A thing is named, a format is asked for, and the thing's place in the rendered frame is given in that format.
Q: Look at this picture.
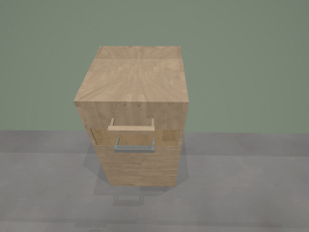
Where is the drawer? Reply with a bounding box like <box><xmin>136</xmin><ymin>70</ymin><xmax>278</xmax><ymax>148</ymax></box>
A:
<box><xmin>91</xmin><ymin>129</ymin><xmax>179</xmax><ymax>146</ymax></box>

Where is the handle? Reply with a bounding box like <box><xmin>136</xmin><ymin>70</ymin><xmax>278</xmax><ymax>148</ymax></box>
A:
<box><xmin>107</xmin><ymin>126</ymin><xmax>155</xmax><ymax>135</ymax></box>
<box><xmin>113</xmin><ymin>137</ymin><xmax>155</xmax><ymax>153</ymax></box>

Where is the cabinet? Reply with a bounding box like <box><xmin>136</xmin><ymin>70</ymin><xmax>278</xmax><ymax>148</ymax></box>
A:
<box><xmin>73</xmin><ymin>45</ymin><xmax>189</xmax><ymax>188</ymax></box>

